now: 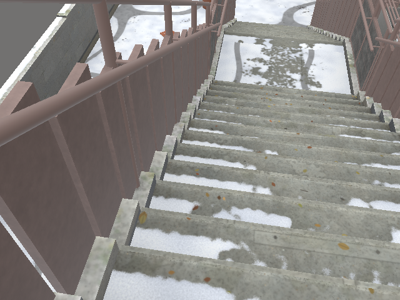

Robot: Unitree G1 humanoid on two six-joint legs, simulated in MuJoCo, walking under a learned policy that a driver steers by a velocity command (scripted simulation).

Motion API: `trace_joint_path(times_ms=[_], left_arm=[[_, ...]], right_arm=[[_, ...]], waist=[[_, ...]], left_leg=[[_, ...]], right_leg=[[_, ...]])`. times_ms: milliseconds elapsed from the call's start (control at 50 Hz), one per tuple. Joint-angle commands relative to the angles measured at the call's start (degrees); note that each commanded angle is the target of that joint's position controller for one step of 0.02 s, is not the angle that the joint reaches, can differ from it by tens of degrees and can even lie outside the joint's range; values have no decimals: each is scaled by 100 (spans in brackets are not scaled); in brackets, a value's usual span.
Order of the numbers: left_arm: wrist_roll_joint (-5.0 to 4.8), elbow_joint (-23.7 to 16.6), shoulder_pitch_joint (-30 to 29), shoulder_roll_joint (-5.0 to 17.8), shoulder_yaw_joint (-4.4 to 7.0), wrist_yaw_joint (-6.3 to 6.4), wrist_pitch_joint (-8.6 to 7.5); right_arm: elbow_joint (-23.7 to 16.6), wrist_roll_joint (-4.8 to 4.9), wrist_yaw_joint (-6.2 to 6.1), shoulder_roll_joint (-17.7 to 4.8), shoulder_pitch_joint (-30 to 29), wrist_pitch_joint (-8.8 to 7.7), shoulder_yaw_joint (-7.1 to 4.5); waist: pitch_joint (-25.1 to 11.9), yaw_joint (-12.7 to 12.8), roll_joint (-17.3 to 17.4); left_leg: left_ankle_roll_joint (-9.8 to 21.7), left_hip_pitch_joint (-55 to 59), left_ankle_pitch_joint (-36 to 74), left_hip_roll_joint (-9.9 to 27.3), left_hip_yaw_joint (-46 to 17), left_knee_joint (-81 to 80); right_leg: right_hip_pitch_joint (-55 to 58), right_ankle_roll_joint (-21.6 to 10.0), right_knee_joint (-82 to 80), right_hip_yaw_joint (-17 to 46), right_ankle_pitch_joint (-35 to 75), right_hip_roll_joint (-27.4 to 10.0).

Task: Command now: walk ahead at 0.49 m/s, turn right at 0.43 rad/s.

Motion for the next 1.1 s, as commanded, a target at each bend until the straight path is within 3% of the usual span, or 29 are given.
trace_joint_path(times_ms=[20, 80, 120, 220, 280, 340, 400, 420, 440, 460, 480, 500, 520, 540, 560, 600, 620, 640, 660, 700, 720, 780, 820, 880, 960, 1020, 1060, 1080, 1100], left_arm=[[76, -282, 87, 316, 123, -81, 40], [96, -584, -568, 387, 276, -135, 117], [118, -573, -787, 448, 335, -172, 100], [170, -609, -1003, 257, 316, -279, 51], [26, -695, -1721, 92, 187, -324, 60], [123, -752, -1914, 9, 110, -308, -42], [112, 10, 27, 417, 272, -114, -159], [189, 566, 1310, 558, 385, -41, -173], [215, 707, 1316, 1111, 482, -24, -178], [-93, 548, 1563, 1471, 473, -84, -185], [-290, 396, 1778, 1576, 555, -55, -128], [-224, 457, 1677, 1414, 482, 98, -53], [-158, 325, 970, 844, 322, 153, -51], [-56, 352, 922, 801, 232, 148, -155], [-2, 434, 663, 427, 68, 83, -287], [-61, 459, 306, 323, -12, 81, -486], [-115, 426, 267, 533, 1, 108, -520], [-117, 568, 456, 712, 80, 101, -500], [-33, 580, 522, 811, 129, 62, -523], [-168, 647, 894, 553, 92, 38, -483], [-157, 786, 1226, 335, 54, 83, -495], [-59, 760, 1522, 308, 61, 236, -484], [-68, 713, 1558, 248, 12, 275, -541], [-21, 636, 1557, 246, -50, 317, -558], [82, 595, 1670, 305, -56, 343, -464], [203, 741, 1711, 280, -92, 473, -407], [133, 892, 1704, 405, -56, 464, -396], [-6, 948, 1654, 402, 0, 309, -485], [-329, 754, 2505, 17, -17, 329, -554]], right_arm=[[-235, -90, -27, -745, 237, -24, -171], [66, 17, -89, -584, 714, -120, -122], [97, -53, -145, -481, 798, -135, -64], [98, -50, -129, -639, 417, -332, -33], [110, -153, -209, -639, 732, -274, -50], [384, -61, -418, -495, 1064, -50, -40], [381, -95, -424, -1043, 789, 152, -167], [364, -11, -390, -1019, 579, 275, -135], [320, 1, -331, -620, 919, 235, -142], [-115, 84, -250, -547, 999, 186, -43], [-562, 102, -236, -661, 373, 143, -34], [-628, 17, -257, -602, -27, 156, 23], [-498, -138, -251, -700, -333, 227, 23], [-429, -182, -193, -648, 5, 321, 36], [-392, -224, -181, -640, -85, 405, 39], [-526, -285, -84, -373, -449, 500, 120], [-609, -341, -27, -433, -616, 483, 82], [-307, -397, -17, -366, -267, 528, 88], [-22, -292, -23, -377, 277, 546, 42], [-215, -157, 10, -641, -362, 597, -64], [-390, -152, 89, -662, -941, 555, -118], [-612, -222, 177, -605, -1600, 488, -184], [-650, -292, 282, -467, -1746, 471, -194], [-749, -235, 294, -378, -1943, 429, -155], [-928, -39, 329, -195, -2442, 315, -43], [-680, 136, 151, -416, -1588, 236, -129], [14, 2, 59, -654, 237, 238, -270], [338, -93, 71, -868, 1466, 243, -333], [354, -164, 184, -1055, 1645, 236, -248]], waist=[[-21, 7, 523], [294, -115, 618], [290, -210, 593], [278, 2, 376], [611, -511, 288], [777, -734, 407], [-132, 194, 395], [-723, 861, -17], [-828, 690, -1571], [-1833, 592, -1732], [-2788, 997, -1133], [-2204, 851, -758], [-1306, 650, -42], [-1004, 352, -211], [-403, 35, 297], [151, -272, 207], [177, -284, 80], [-88, -312, -53], [-429, -380, -221], [-71, -135, -62], [136, 110, -150], [392, 370, 29], [338, 450, 127], [261, 604, -133], [570, 1040, -321], [472, 855, -305], [-203, 16, 20], [-865, -589, 747], [-1858, -60, 1336]], left_leg=[[481, -91, 1266, 1738, -886, -629], [333, 512, 169, 1759, -924, -435], [321, 729, 183, 1835, -895, -189], [147, -501, -403, 1903, -342, 911], [-95, -496, -1108, 1852, -87, 1536], [-122, -204, -100, 2022, -121, 2478], [-7, -291, 1950, 2019, 8, 4866], [-79, -1001, 1286, 1649, 345, 6878], [-268, -3189, -3796, 674, 408, 9790], [-419, -4948, -4061, 756, -337, 10852], [-601, -5476, -3547, 749, -701, 10567], [-667, -5919, -2896, 751, -804, 10001], [-541, -5647, -2443, 921, -960, 9520], [-507, -5086, -2281, 1061, -1171, 8722], [-532, -4718, -1159, 1194, -1358, 7430], [-739, -3707, 12, 1061, -1215, 5710], [-802, -3191, 505, 1002, -1126, 4765], [-835, -2732, 834, 954, -1047, 4662], [-764, -2702, 1525, 913, -1053, 4976], [-552, -3541, 1945, 1032, -1246, 4288], [-490, -4375, 2304, 1150, -1578, 3931], [-575, -4849, 2814, 1028, -1656, 2914], [-559, -4182, 3436, 850, -1614, 2612], [-529, -3706, 3441, 646, -1436, 2333], [-507, -2612, 2802, 425, -983, 1134], [-379, -1802, 2709, 630, -1076, -169], [-225, 288, 2798, 581, -857, -732], [36, 2279, 3797, 855, -879, 522], [412, 4140, 5982, 2258, -2216, 2600]], right_leg=[[-401, 25, 319, -72, 1092, -74], [-1552, 55, -193, 370, 1779, -95], [-1819, 41, -387, 474, 2187, -31], [-538, -34, -1454, 5, 3828, 54], [-346, 55, -2560, -429, 4193, 66], [-36, 34, -3449, -505, 3767, -95], [2120, -279, -3644, -996, 2577, 305], [3724, -464, -3853, -1091, 3133, 385], [5149, -791, -2554, -398, 4896, -234], [6508, -1390, -1136, 901, 7202, -1102], [6667, -1986, -2418, 2265, 4804, -1821], [5736, -2098, -3584, 2880, 1684, -2087], [4441, -1785, -3920, 2504, 448, -1779], [3327, -1879, -3843, 2729, 19, -1941], [2157, -1471, -3715, 2241, -555, -1475], [354, -1146, -4123, 1652, -727, -679], [151, -1154, -4233, 1598, -205, -567], [207, -1181, -4036, 1434, 758, -534], [650, -1173, -3740, 1415, 1258, -616], [1187, -1138, -3705, 1551, 205, -487], [1766, -1228, -3497, 1971, -1108, -567], [1995, -1348, -3211, 2133, -2322, -504], [1489, -1242, -2907, 1996, -2388, -367], [1371, -1153, -2282, 1771, -1711, -213], [1196, -937, -1714, 1272, -581, -9], [1902, -841, -456, 1139, 579, 39], [1433, -809, 1803, 789, 1299, 353], [-111, -540, 3975, 153, -946, 884], [-1933, -312, 6109, 244, -4408, 1159]])
Velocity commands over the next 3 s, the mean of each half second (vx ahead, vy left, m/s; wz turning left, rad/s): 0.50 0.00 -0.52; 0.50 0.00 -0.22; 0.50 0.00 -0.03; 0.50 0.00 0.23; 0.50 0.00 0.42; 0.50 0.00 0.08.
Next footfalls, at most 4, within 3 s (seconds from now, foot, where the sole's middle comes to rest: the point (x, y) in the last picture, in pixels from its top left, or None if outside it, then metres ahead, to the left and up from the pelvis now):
0.42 right None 0.31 -0.20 -0.94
1.06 left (228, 282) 0.69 -0.11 -1.10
1.62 right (284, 250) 0.92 -0.42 -1.26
2.18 left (254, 210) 1.25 -0.32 -1.42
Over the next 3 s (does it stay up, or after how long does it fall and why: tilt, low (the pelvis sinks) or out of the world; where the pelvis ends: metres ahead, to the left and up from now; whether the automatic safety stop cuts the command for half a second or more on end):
stays up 1.54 -0.44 -0.82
